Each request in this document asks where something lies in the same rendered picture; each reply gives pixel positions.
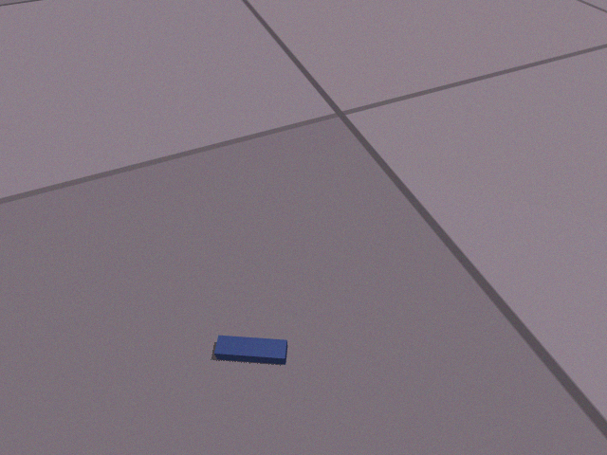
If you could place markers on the carton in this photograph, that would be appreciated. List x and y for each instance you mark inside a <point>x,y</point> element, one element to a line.
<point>251,349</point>

